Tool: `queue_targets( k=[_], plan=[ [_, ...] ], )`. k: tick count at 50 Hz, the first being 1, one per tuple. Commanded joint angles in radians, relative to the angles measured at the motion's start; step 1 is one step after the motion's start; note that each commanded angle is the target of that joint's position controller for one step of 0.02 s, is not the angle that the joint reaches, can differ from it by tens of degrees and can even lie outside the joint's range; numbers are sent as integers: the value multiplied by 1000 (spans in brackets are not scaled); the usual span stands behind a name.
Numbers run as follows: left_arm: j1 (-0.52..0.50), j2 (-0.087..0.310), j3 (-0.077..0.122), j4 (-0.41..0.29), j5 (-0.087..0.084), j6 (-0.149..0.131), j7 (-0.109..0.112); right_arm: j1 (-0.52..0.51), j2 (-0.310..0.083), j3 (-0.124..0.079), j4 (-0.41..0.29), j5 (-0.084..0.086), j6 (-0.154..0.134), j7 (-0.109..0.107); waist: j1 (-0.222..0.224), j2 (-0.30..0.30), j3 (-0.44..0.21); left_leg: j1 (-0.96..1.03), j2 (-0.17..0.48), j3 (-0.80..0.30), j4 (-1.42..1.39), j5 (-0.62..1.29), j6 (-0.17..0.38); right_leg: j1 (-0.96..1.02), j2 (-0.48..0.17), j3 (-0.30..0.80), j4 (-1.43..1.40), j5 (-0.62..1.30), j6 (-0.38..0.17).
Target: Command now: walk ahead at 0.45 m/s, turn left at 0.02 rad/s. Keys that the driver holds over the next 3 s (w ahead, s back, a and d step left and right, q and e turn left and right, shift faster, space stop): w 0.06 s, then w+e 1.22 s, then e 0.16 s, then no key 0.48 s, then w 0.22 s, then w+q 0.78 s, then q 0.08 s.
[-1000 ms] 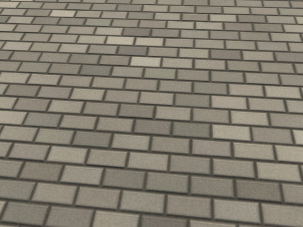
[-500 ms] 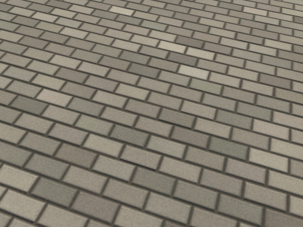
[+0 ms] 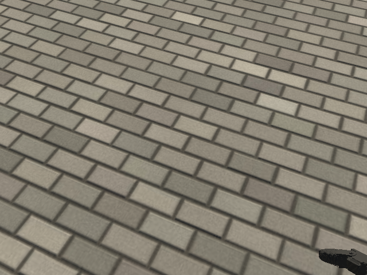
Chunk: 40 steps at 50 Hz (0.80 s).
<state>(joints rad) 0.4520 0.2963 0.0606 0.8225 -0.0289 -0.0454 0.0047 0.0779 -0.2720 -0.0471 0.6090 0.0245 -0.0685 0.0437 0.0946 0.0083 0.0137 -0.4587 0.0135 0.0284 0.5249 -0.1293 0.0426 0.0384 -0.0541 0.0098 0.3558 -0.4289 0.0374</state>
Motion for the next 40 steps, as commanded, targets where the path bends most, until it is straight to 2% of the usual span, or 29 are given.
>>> queue_targets(
  k=[1, 2, 3, 4, 5, 6, 8, 10, 13, 15, 17, 19, 21, 22, 24, 25, 26, 27, 28, 29, 30, 31, 32, 33, 34, 35, 37, 40],
  plan=[
    [-49, 57, -3, -104, 28, -17, 4, 387, -249, -91, 16, -24, -3, -30, -238, 101, -274, 734, 230, -321, -37, -124, 147, -482, -34, -33, 590, 380, -78],
    [0, 14, -18, -121, 11, -38, 6, 419, -282, -89, 25, -28, -7, -19, -199, 328, -360, 819, 376, -777, -234, -369, 258, -703, 99, 66, 834, -141, -51],
    [-68, 122, 10, -120, -13, -49, -1, 349, -194, -63, 23, -20, -13, -17, -202, 213, -228, 727, 356, -728, -275, -456, 228, -812, 33, 115, 940, -94, -59],
    [-136, 143, 16, -134, -21, -54, -8, 288, -158, -50, 19, -16, -14, -19, -183, 154, -115, 607, 333, -572, -275, -388, 198, -837, -14, 89, 937, 1, -78],
    [-162, 124, 12, -130, -9, -55, -7, 232, -135, -42, 16, -21, -15, -19, -154, 74, -68, 501, 289, -466, -291, -277, 178, -802, -50, 76, 899, 87, -79],
    [-163, 114, 15, -126, 2, -48, -9, 192, -112, -36, 15, -29, -19, -17, -126, 76, -31, 419, 250, -379, -317, -177, 167, -767, -78, 79, 855, 148, -74],
    [-125, 82, 13, -104, -4, -24, -12, 164, -91, -34, 28, -34, -37, -19, -92, 103, -23, 337, 219, -262, -367, -70, 160, -697, -91, 85, 835, 214, -61],
    [-144, 65, 12, -107, -5, -5, -7, 170, -94, -38, 52, -35, -53, -23, -85, 75, 10, 306, 215, -170, -394, 31, 159, -726, -79, 105, 806, 258, -43],
    [-217, 56, 11, -134, 5, -6, -6, 191, -108, -43, 85, -40, -57, -32, -97, 45, 43, 330, 209, -69, -406, 151, 153, -793, -54, 134, 667, 383, -26],
    [-268, 48, 7, -147, 8, -13, -18, 179, -116, -43, 93, -36, -55, -38, -108, 46, 52, 332, 187, 5, -413, 184, 131, -758, -41, 98, 519, 495, -29],
    [-345, 30, -3, -171, 11, -17, -32, 204, -134, -47, 111, -31, -51, -46, -141, 30, 73, 351, 195, 49, -425, 196, 119, -735, -35, 44, 412, 555, -37],
    [-412, 14, -11, -201, 10, -20, -46, 247, -147, -51, 137, -25, -41, -51, -170, 12, 95, 419, 219, 74, -412, 222, 114, -754, -32, 19, 334, 558, -54],
    [-457, 15, -13, -232, 7, -21, -62, 274, -158, -55, 156, -17, -24, -53, -182, 12, 103, 514, 243, 92, -371, 290, 108, -788, -23, -6, 283, 503, -75],
    [-469, 21, -11, -247, 7, -22, -69, 276, -166, -57, 161, -13, -13, -55, -177, 18, 98, 553, 252, 103, -338, 366, 102, -787, -13, -25, 266, 457, -89],
    [-444, 48, 2, -264, 7, -18, -78, 263, -195, -64, 159, -12, 5, -64, -142, 58, 42, 600, 255, 133, -220, 704, 81, -694, 44, -88, 257, 349, -125],
    [-391, 72, 15, -260, 7, -12, -78, 258, -212, -68, 156, -11, 14, -70, -107, 85, -7, 616, 252, 145, -122, 880, 71, -613, 82, -116, 265, 292, -148],
    [-276, 113, 37, -240, 5, -8, -73, 249, -223, -69, 151, -12, 23, -75, -43, 96, -74, 590, 239, 156, 38, 967, 57, -464, 121, -128, 255, 265, -176],
    [-110, 167, 67, -206, 3, -3, -58, 229, -217, -64, 140, -8, 24, -81, 53, 66, -156, 450, 201, 176, 273, 877, 24, -195, 136, -92, 185, 325, -220],
    [-7, 254, 90, -186, 4, 9, -34, 279, -127, -35, 108, -36, 10, -78, 42, -115, -260, 111, 107, 171, 620, 259, -23, 155, -70, 249, 190, 325, -309],
    [-42, 289, 86, -216, 3, -6, -38, 328, -59, -2, 67, -38, -28, -58, -35, -253, -408, -216, -98, -33, 918, -466, -61, 388, -284, 839, 26, 163, -507],
    [-37, 202, 66, -220, 10, -11, -39, 210, -157, -26, 49, -5, -59, -40, 36, -125, -383, -322, -31, -171, 944, -403, -43, 373, -259, 783, -42, 98, -448],
    [-78, 166, 55, -216, 12, -17, -37, 144, -161, -22, 21, 17, -74, -33, 16, -75, -231, -346, 10, -150, 875, -314, -26, 230, -224, 627, -56, 143, -401],
    [-146, 150, 49, -223, 10, -20, -36, 128, -142, -18, 21, -2, -80, -41, -40, 26, -135, -310, 54, -137, 772, -252, -26, 65, -177, 519, -64, 251, -366],
    [-198, 119, 40, -235, 14, -23, -34, 131, -153, -26, 27, -25, -74, -47, -74, 24, -90, -250, 82, -133, 692, -214, -36, -47, -141, 443, -79, 361, -350],
    [-224, 111, 34, -248, 25, -23, -30, 150, -154, -29, 30, -32, -61, -46, -103, -7, -73, -194, 94, -134, 668, -191, -48, -127, -119, 411, -102, 424, -350],
    [-236, 113, 36, -247, 24, -25, -27, 166, -148, -29, 32, -39, -50, -48, -116, -21, -65, -174, 97, -125, 634, -180, -65, -173, -108, 392, -119, 472, -357],
    [-219, 128, 39, -230, 19, -29, -17, 160, -122, -21, 32, -46, -32, -51, -121, -25, -48, -158, 95, -99, 551, -144, -100, -254, -86, 323, -127, 558, -356],
    [-185, 153, 45, -206, 11, -20, 2, 40, -86, -4, 2, -47, -27, -53, -82, -49, -19, -138, 65, -79, 319, 47, -128, -317, -23, 246, -116, 527, -308]
  ],
)
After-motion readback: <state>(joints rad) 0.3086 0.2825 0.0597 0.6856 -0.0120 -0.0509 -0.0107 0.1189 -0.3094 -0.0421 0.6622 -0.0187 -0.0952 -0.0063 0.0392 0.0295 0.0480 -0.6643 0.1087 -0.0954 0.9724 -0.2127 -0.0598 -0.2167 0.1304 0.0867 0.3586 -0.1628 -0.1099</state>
